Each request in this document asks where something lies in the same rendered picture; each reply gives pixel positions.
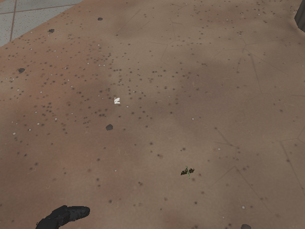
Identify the left robot hand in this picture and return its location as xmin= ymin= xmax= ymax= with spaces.
xmin=35 ymin=205 xmax=91 ymax=229

